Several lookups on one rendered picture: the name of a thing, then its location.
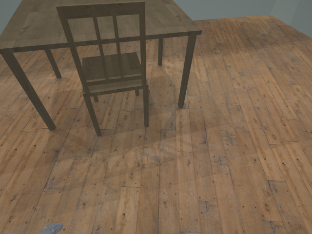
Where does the chair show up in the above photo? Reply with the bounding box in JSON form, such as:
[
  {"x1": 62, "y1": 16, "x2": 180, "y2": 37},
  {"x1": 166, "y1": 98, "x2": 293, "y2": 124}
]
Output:
[{"x1": 56, "y1": 0, "x2": 149, "y2": 136}]

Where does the table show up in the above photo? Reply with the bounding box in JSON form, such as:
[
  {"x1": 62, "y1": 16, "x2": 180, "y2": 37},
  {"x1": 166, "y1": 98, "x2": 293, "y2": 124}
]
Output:
[{"x1": 0, "y1": 0, "x2": 202, "y2": 131}]

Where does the left robot hand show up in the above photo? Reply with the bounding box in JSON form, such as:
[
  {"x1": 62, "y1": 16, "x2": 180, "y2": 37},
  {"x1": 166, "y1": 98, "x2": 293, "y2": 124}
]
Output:
[{"x1": 38, "y1": 223, "x2": 63, "y2": 234}]

